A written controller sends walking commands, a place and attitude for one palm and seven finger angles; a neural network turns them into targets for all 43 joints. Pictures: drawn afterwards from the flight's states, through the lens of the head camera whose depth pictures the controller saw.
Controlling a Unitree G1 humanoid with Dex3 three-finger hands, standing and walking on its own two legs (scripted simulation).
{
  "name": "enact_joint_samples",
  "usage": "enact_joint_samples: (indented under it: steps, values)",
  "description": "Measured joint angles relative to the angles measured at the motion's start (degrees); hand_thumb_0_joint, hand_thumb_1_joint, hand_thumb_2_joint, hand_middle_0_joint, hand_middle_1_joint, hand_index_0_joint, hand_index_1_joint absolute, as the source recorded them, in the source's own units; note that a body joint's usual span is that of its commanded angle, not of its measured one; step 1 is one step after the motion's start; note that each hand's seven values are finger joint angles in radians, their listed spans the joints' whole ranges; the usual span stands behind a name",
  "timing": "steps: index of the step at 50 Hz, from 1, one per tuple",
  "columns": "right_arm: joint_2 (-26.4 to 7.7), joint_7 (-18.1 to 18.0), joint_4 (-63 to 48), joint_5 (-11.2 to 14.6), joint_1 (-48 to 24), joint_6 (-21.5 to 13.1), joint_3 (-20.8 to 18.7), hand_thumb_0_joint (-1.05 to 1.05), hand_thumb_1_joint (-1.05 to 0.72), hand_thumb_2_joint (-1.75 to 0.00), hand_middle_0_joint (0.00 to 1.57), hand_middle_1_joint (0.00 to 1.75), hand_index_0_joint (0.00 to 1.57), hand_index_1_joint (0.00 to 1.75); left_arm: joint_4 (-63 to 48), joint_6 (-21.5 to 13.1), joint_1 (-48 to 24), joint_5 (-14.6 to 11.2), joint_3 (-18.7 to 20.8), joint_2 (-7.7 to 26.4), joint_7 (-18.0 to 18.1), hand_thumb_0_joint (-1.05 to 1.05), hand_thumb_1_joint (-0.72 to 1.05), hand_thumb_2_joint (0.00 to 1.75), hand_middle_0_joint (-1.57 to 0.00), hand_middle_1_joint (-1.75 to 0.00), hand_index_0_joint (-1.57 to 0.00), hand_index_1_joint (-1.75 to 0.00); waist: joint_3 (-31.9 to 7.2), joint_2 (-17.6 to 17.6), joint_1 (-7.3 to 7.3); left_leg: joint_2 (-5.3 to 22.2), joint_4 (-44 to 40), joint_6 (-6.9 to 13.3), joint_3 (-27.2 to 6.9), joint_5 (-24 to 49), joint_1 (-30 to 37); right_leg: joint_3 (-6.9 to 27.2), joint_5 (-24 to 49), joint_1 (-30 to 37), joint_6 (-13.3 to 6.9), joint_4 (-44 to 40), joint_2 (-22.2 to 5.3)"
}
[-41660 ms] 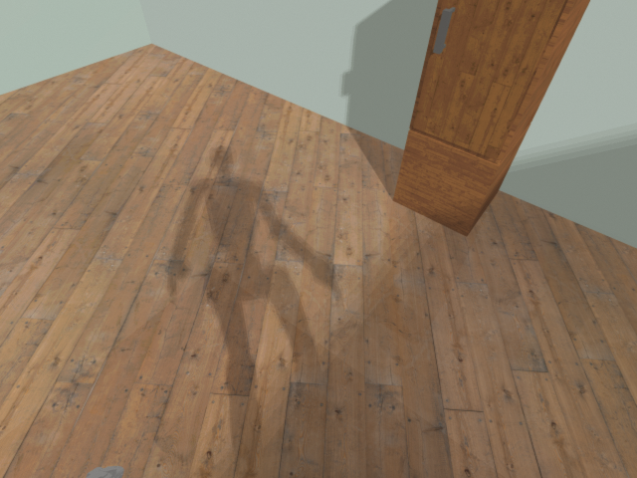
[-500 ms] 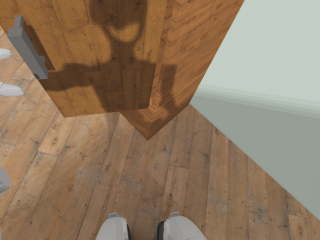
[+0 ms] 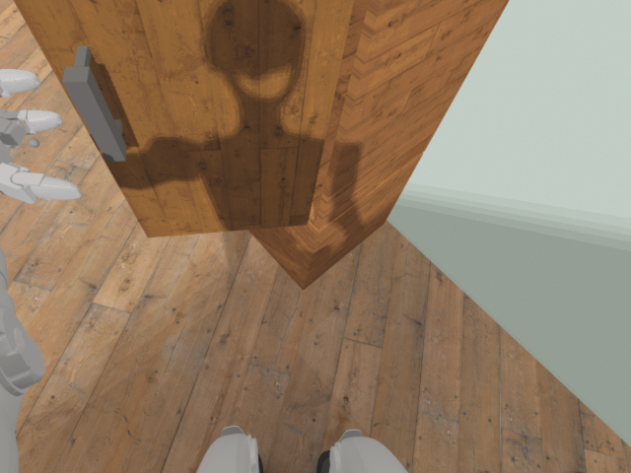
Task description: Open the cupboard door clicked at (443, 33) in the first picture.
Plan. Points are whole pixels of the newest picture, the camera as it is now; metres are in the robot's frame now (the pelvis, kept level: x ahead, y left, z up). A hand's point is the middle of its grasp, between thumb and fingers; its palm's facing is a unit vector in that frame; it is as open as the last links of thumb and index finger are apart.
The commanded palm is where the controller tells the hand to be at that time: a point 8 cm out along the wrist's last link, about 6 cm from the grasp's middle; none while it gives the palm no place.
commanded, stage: slide the fingers in behind the handle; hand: left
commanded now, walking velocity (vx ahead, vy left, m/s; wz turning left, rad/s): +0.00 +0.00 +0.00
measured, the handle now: (100, 106) +0.54 +0.24 +0.09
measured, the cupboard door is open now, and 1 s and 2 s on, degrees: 57 57 56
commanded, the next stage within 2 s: close the thumb around the handle in 1.68 s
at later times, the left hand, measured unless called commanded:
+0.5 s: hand (66, 137) +0.48 +0.27 +0.09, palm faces +0.10 -0.99 +0.00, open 14.0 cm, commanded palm +0.46 +0.31 +0.09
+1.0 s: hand (94, 139) +0.49 +0.24 +0.09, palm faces +0.09 -1.00 +0.00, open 14.0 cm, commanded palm +0.47 +0.28 +0.09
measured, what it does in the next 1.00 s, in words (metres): stands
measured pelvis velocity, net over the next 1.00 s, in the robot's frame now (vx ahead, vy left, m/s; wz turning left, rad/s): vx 0.00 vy -0.01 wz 0.00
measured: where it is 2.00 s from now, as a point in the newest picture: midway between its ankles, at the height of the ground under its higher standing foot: outside the picture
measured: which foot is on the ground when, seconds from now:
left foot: down 0.00-1.00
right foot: down 0.00-1.00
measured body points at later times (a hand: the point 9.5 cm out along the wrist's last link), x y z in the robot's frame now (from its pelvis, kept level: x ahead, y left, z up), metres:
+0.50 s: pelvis +0.00 +0.00 +0.00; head +0.12 +0.03 +0.43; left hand +0.47 +0.32 +0.09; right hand +0.00 -0.27 -0.10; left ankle +0.01 +0.08 -0.68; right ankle +0.00 -0.12 -0.68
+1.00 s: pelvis +0.00 -0.01 +0.00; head +0.11 +0.03 +0.43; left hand +0.47 +0.29 +0.09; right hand +0.02 -0.28 -0.10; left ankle +0.01 +0.08 -0.68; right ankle +0.00 -0.12 -0.68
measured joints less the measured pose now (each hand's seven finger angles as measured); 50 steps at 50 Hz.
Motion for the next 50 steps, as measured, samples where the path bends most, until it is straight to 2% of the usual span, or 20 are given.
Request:
enact_joint_samples:
  steps: [8,14,21,28,38,44,50]
  values:
    - [-0.5,-0.4,0.9,-0.1,1.0,-0.2,0.1,0.01,-0.9,-0.9,0.2,0.3,0.2,0.3,0.9,0.0,-2.3,-0.2,-1.3,1.2,-0.5,-0.01,-0.5,0.3,-0.3,-1.2,-0.3,-1.2,0.6,-0.1,-0.41,-0.1,0.7,-0.1,-0.5,0.3,-1.7,-0.5,0.1,-1.5,-0.1,0.7,-0.1]
    - [-0.4,-0.1,1.6,-0.3,2.2,0.2,-0.3,0.01,-0.9,-0.9,0.2,0.3,0.2,0.3,-1.4,0.0,-1.6,-0.8,-1.3,-0.8,0.1,-0.01,-0.5,0.3,-0.3,-1.2,-0.3,-1.2,0.3,-0.1,-0.5,0.0,0.4,-0.1,-0.2,0.4,-1.6,-0.2,0.3,-1.5,-0.1,0.4,0.0]
    - [0.0,0.5,1.1,-0.2,2.9,0.5,-0.5,0.01,-0.9,-0.9,0.2,0.3,0.2,0.3,-2.9,0.3,0.5,0.0,-1.1,-3.0,2.9,-0.01,-0.5,0.3,-0.3,-1.2,-0.3,-1.2,-0.1,0.1,-0.88,0.2,-0.3,-0.1,0.3,0.3,-0.3,0.4,0.4,-0.5,-0.1,-0.2,0.2]
    - [0.6,1.0,0.8,-0.1,2.5,0.5,-0.5,0.01,-0.9,-0.9,0.2,0.3,0.2,0.3,-3.8,-0.5,2.2,-0.5,-1.1,-4.5,3.8,-0.01,-0.5,0.3,-0.3,-1.2,-0.3,-1.2,-0.6,0.3,-0.44,0.3,-0.7,-0.2,0.7,0.2,1.1,0.8,0.3,0.6,-0.1,-0.4,0.3]
    - [0.5,0.9,1.4,0.0,1.0,-0.1,-0.8,0.01,-0.9,-0.9,0.2,0.3,0.2,0.3,-3.5,-1.3,1.3,-1.1,-3.9,-6.8,4.9,-0.01,-0.5,0.3,-0.3,-1.2,-0.3,-1.2,-0.5,0.4,0.58,-0.1,-0.5,-0.3,0.1,0.3,1.1,0.2,-0.1,0.8,-0.3,0.2,-0.1]
    - [0.3,0.8,1.1,-0.1,0.1,-0.7,-0.7,0.01,-0.9,-0.9,0.2,0.3,0.2,0.3,-2.4,-0.7,-0.2,0.0,-4.3,-7.1,6.1,-0.01,-0.5,0.3,-0.3,-1.2,-0.3,-1.2,-0.3,0.1,0.04,-0.2,0.0,-0.3,-0.1,0.4,0.2,0.0,-0.2,-0.1,-0.4,0.9,-0.1]
    - [0.4,1.1,1.5,-0.3,0.6,-0.9,-1.0,0.01,-0.9,-0.9,0.2,0.3,0.2,0.3,-3.5,-1.6,-0.3,-0.1,-4.9,-8.2,7.4,-0.01,-0.5,0.3,-0.3,-1.2,-0.3,-1.2,-0.3,0.2,0.01,-0.1,0.2,-0.4,-0.1,0.3,0.0,0.1,-0.3,-0.4,-0.4,1.1,0.0]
